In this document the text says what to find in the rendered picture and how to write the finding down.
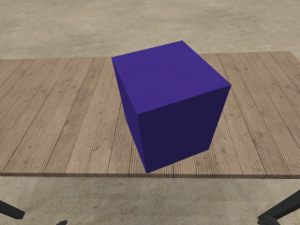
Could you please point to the robot right hand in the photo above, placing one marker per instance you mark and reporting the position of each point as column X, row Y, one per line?
column 268, row 220

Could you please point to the table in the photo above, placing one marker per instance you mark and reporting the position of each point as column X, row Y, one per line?
column 64, row 117

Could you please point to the carton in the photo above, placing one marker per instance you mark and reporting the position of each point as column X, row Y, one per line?
column 172, row 100

